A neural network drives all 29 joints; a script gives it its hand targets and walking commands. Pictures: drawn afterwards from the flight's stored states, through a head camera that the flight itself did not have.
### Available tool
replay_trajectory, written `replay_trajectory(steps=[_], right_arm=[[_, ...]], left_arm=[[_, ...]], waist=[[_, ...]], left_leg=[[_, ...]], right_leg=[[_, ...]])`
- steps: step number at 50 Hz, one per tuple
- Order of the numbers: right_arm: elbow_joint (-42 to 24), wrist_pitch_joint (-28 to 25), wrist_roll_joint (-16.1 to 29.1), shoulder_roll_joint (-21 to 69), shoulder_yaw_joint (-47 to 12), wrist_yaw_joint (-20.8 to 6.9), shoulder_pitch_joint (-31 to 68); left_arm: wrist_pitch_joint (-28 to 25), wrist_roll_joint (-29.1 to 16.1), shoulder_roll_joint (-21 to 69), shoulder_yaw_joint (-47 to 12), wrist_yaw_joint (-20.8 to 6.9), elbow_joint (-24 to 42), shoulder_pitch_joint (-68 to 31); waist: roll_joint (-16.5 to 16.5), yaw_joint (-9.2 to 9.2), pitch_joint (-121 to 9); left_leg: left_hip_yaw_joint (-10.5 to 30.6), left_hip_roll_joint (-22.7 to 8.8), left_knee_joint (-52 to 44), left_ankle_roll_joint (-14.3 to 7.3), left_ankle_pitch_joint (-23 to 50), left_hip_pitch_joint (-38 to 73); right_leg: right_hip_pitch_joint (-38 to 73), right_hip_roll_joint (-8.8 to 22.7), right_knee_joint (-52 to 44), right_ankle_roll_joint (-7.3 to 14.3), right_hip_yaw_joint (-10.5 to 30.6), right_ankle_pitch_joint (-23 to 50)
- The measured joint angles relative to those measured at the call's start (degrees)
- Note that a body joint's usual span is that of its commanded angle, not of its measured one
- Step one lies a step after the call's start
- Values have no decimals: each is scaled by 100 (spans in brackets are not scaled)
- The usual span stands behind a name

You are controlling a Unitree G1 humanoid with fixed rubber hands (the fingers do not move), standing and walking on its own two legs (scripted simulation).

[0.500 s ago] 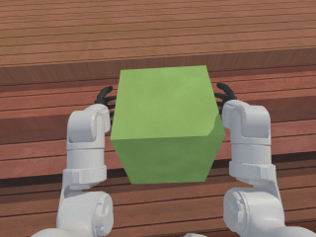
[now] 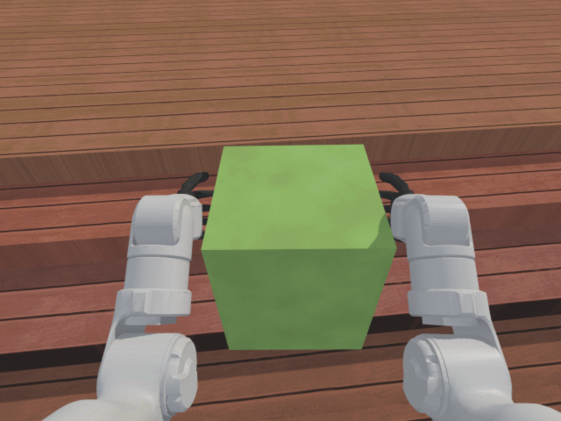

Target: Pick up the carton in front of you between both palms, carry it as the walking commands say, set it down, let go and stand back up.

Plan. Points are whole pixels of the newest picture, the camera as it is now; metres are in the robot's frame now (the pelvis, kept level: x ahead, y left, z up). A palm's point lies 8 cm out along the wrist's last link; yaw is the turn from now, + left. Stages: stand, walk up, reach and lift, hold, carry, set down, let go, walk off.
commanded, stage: carry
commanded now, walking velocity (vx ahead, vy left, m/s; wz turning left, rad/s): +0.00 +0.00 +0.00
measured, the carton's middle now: (294, 250) +0.34 +0.00 +0.06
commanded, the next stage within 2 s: none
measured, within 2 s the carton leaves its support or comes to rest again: neither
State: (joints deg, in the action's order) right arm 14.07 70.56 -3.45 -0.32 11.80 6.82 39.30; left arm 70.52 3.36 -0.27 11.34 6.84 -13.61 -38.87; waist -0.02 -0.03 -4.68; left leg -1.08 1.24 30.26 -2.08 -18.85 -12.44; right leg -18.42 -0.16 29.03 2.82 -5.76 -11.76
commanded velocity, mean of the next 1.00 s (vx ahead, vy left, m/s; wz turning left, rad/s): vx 0.00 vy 0.00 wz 0.00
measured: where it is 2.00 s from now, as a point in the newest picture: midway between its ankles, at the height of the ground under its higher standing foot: outside the picture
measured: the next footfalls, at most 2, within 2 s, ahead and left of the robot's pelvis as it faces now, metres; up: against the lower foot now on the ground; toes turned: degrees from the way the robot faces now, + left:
none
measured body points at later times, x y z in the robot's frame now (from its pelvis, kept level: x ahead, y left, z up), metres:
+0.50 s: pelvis -0.02 +0.01 +0.00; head -0.04 +0.01 +0.45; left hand +0.33 +0.16 +0.12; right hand +0.33 -0.15 +0.12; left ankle -0.03 +0.10 -0.73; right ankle +0.04 -0.09 -0.73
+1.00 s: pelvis -0.03 +0.00 +0.00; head -0.05 +0.00 +0.45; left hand +0.32 +0.15 +0.12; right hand +0.32 -0.15 +0.12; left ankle -0.03 +0.10 -0.73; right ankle +0.04 -0.09 -0.73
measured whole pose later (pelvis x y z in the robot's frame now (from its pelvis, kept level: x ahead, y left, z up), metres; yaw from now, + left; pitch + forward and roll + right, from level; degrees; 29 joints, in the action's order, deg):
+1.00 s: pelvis -0.03 +0.00 +0.00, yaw +0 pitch +0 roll +0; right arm 13.6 70.7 -3.7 -0.4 11.5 6.8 39.0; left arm 70.4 3.3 -0.1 11.5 6.8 -13.6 -38.9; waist 0.0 0.0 -3.8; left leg -1.7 2.0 31.4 -2.6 -16.7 -15.0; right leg -20.5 0.7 29.1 2.6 -5.3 -8.9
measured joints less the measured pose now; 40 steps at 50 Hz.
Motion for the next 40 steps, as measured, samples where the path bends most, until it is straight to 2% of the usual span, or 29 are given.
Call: replay_trajectory(steps=[40], right_arm=[[-47, 11, -21, -2, -25, -4, -30]], left_arm=[[-6, -1, 17, 19, 0, 9, 5]], waist=[[1, 5, 87]], left_leg=[[-65, 80, 103, -63, 204, -222]], right_leg=[[-181, 88, 6, -38, 48, 267]])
